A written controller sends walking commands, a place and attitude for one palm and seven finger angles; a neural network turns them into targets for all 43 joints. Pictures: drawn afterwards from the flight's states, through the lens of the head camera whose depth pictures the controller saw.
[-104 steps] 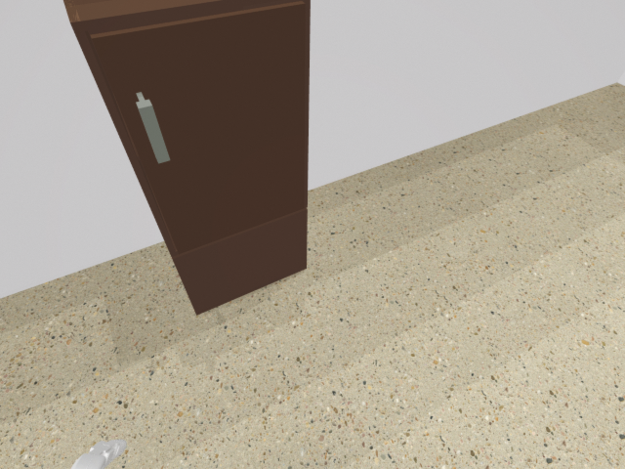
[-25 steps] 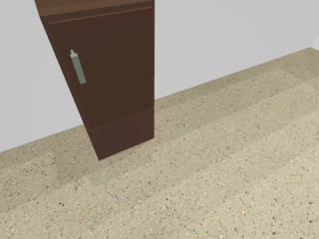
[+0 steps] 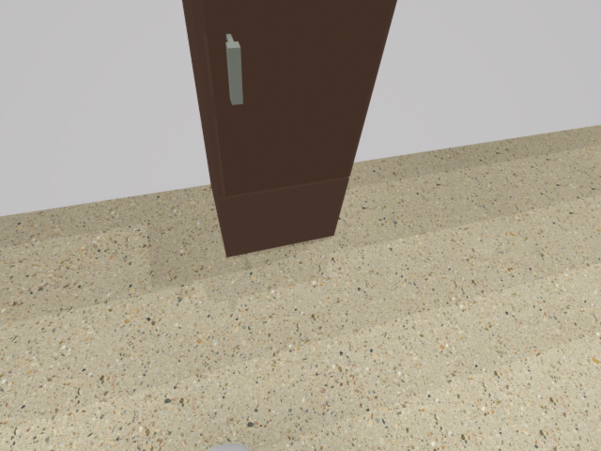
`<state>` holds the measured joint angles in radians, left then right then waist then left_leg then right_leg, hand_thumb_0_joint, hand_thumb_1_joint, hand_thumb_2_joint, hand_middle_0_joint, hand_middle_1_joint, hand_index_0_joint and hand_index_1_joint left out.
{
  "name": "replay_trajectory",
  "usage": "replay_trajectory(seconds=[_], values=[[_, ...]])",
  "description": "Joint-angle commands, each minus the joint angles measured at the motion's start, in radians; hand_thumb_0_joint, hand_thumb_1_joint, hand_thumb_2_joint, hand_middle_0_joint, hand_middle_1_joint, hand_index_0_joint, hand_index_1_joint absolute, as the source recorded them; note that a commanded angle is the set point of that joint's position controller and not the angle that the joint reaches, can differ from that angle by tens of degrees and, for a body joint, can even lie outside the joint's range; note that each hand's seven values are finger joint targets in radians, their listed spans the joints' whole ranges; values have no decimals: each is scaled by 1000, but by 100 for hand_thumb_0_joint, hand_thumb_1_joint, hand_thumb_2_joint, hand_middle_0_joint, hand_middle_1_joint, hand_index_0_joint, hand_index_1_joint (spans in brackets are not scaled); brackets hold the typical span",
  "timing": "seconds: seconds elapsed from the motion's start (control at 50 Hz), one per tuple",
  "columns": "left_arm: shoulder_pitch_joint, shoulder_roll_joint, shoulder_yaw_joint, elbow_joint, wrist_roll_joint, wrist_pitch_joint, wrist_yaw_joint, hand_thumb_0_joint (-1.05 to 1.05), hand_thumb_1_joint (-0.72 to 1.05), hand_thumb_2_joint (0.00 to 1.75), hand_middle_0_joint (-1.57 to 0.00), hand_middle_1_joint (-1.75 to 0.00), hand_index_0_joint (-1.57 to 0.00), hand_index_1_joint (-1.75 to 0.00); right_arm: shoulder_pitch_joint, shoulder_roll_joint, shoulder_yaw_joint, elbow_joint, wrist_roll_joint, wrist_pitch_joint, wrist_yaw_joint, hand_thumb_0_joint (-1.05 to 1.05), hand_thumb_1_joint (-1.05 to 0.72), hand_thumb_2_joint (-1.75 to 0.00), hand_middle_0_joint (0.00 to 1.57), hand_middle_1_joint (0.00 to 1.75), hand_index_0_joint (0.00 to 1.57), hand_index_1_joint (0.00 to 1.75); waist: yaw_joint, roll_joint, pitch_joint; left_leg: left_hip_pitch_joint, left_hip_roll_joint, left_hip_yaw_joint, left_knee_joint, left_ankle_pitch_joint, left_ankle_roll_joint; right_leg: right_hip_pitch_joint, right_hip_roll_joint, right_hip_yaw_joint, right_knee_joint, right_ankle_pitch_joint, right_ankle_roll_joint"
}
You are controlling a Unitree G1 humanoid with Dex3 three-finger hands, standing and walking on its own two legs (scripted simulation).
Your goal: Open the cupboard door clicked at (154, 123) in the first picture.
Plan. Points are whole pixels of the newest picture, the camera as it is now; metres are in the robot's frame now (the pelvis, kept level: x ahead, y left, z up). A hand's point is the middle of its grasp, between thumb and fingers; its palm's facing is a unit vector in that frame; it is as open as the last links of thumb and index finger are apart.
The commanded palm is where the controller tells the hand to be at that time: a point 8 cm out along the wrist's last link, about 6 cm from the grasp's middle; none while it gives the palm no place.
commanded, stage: turn to face it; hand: left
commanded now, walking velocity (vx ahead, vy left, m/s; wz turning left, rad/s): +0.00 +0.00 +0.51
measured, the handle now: (233, 69) +0.82 +0.17 +0.05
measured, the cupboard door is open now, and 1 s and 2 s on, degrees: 0 0 0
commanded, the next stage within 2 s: take the last steps up to it in 0.58 s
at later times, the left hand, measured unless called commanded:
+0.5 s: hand out of the picture +0.02 +0.23 -0.14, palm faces +0.18 -0.95 -0.25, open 7.4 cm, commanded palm none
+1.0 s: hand out of the picture -0.10 +0.08 -0.14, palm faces +0.37 -0.92 -0.15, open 7.4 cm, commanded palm none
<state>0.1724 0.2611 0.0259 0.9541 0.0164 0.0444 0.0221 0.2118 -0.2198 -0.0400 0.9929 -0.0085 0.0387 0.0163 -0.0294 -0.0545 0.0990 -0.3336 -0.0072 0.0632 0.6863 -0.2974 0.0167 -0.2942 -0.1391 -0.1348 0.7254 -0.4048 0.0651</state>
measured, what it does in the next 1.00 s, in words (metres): steps on the spot, turning left: right foot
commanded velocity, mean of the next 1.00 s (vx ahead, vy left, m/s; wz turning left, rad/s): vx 0.10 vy -0.05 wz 0.17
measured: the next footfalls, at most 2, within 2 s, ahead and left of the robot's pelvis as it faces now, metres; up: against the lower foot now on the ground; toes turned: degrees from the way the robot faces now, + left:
right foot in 0.66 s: +0.01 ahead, -0.12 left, +0.00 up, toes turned +12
left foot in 1.16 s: +0.05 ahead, +0.10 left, +0.00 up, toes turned +23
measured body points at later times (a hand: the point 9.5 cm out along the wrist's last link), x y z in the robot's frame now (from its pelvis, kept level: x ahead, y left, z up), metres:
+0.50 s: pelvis -0.02 +0.01 +0.03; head +0.00 +0.03 +0.48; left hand +0.01 +0.28 -0.12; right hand +0.05 -0.23 -0.11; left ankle +0.02 +0.08 -0.72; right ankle -0.02 -0.15 -0.67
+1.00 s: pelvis +0.01 -0.05 +0.03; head +0.01 -0.06 +0.48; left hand -0.12 +0.13 -0.12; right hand +0.09 -0.27 -0.13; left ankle -0.07 +0.10 -0.66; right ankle -0.02 -0.13 -0.72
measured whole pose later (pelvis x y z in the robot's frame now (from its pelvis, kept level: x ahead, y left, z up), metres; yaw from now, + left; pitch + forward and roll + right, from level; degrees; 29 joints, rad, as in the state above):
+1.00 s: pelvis +0.01 -0.05 +0.03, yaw +16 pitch +1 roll +0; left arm 0.46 0.09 0.01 1.09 0.02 -0.04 0.01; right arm 0.26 -0.19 -0.07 1.08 -0.04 0.04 0.00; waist 0.03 0.03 -0.02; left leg -0.41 0.10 0.02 0.93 -0.31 -0.04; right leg -0.09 0.04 -0.09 0.34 -0.27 -0.07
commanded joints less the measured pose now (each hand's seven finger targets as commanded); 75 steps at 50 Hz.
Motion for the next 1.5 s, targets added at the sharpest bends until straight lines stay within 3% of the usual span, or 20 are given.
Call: replay_trajectory(seconds=[0.0,0.04,0.1,0.42,0.5,0.58,0.6,0.64,0.66,0.68,0.76,1.0,1.04,1.1,1.12,1.16,1.18,1.24,1.3,1.48], values=[[-41,103,42,-123,2,6,10,0,90,90,-20,-30,-20,-30,130,-265,-62,-48,-12,-25,-21,0,-90,-90,20,30,20,30,-25,256,-120,134,382,-508,-424,244,175,-261,31,149,418,-181,-19],[-53,100,58,-93,6,3,2,0,90,90,-20,-30,-20,-30,58,-216,-52,-75,-15,-31,-36,0,-90,-90,20,30,20,30,-4,189,-76,80,290,-487,-444,73,113,-289,29,179,461,-36,-9],[15,83,59,-56,5,-6,-6,0,90,90,-20,-30,-20,-30,49,-180,-43,-79,-8,-46,-44,0,-90,-90,20,30,20,30,19,132,-140,185,221,-379,-411,252,98,-286,39,163,451,70,10],[7,66,57,-44,5,4,4,0,90,90,-20,-30,-20,-30,100,-158,-59,-58,-14,-23,-44,0,-90,-90,20,30,20,30,-16,187,-120,199,189,-500,-478,27,127,-185,95,160,156,-4,10],[58,48,48,-39,1,0,8,0,90,90,-20,-30,-20,-30,67,-165,-60,-66,-18,-17,-40,0,-90,-90,20,30,20,30,4,185,-122,126,186,-520,-470,25,148,-66,120,151,16,-26,-16],[176,35,45,-10,-4,-12,14,0,90,90,-20,-30,-20,-30,22,-156,-60,-68,-13,-10,-31,0,-90,-90,20,30,20,30,53,172,-125,-7,120,-451,-444,-14,86,165,143,117,-254,116,-39],[196,58,47,-3,0,-22,17,0,90,90,-20,-30,-20,-30,21,-136,-58,-66,-7,-10,-26,0,-90,-90,20,30,20,30,60,123,-122,-75,77,-406,-388,-38,48,253,113,140,-371,174,-44],[156,178,64,-44,18,-36,25,0,90,90,-20,-30,-20,-30,39,-57,-49,-98,-4,-9,-26,0,-90,-90,20,30,20,30,50,-240,-61,-277,-106,-151,60,-170,-42,201,-271,570,-572,-13,-195],[86,164,57,-71,6,-33,26,0,90,90,-20,-30,-20,-30,42,-108,-63,-85,-17,-3,-26,0,-90,-90,20,30,20,30,29,-121,-51,-200,-70,-179,223,-186,-31,38,-291,513,-560,35,-225],[42,105,53,-72,3,-48,27,0,90,90,-20,-30,-20,-30,58,-98,-60,-61,-22,6,-21,0,-90,-90,20,30,20,30,1,-133,-34,-179,-37,-192,293,-116,-25,-2,-197,438,-572,12,-204],[145,12,18,3,-1,-86,5,0,90,90,-20,-30,-20,-30,104,-43,-43,-10,-28,-8,-11,0,-90,-90,20,30,20,30,-1,-50,-8,-205,11,-99,359,38,-37,98,-57,292,-563,31,-160],[415,-7,32,161,19,-94,-5,0,90,90,-20,-30,-20,-30,-112,5,-26,-13,-23,-58,-22,0,-90,-90,20,30,20,30,99,-64,-10,-234,94,32,116,-119,-48,296,-93,368,-509,298,-275],[412,-9,36,174,20,-91,-6,0,90,90,-20,-30,-20,-30,-108,22,-20,-7,-17,-70,-28,0,-90,-90,20,30,20,30,94,-67,-29,-172,86,47,36,-129,-36,283,-89,357,-474,388,-278],[346,-16,37,184,8,-85,-13,0,90,90,-20,-30,-20,-30,28,23,-19,52,-14,-89,-46,0,-90,-90,20,30,20,30,19,-42,-71,127,48,105,-213,32,-22,154,-5,266,-345,447,-215],[326,-40,38,180,1,-84,-16,0,90,90,-20,-30,-20,-30,149,-11,-27,96,-14,-100,-59,0,-90,-90,20,30,20,30,-36,21,-116,343,103,57,-302,103,-5,34,36,216,-184,449,-179],[311,-83,26,137,6,-82,-30,0,90,90,-20,-30,-20,-30,327,-184,-66,139,-18,-99,-78,0,-90,-90,20,30,20,30,-86,321,-175,585,540,-455,-437,109,148,-352,147,91,271,-118,-90],[259,-47,38,122,20,-67,-27,0,90,90,-20,-30,-20,-30,296,-167,-60,130,-16,-89,-79,0,-90,-90,20,30,20,30,-78,197,-93,462,565,-425,-466,36,174,-365,102,148,379,-122,-96],[234,-71,49,138,28,-45,-46,0,90,90,-20,-30,-20,-30,168,-39,-20,102,-15,-103,-77,0,-90,-90,20,30,20,30,1,159,89,185,430,-218,-518,106,88,-337,39,158,456,72,-68],[272,-114,48,145,26,-31,-52,0,90,90,-20,-30,-20,-30,188,2,-14,92,-16,-118,-74,0,-90,-90,20,30,20,30,31,157,59,171,334,-31,-480,272,46,-326,56,116,484,190,-48],[-32,-67,37,14,14,-30,-76,0,90,90,-20,-30,-20,-30,272,-62,-22,110,-26,-114,-65,0,-90,-90,20,30,20,30,-10,251,114,260,328,43,-470,400,83,-414,6,49,154,263,-39]])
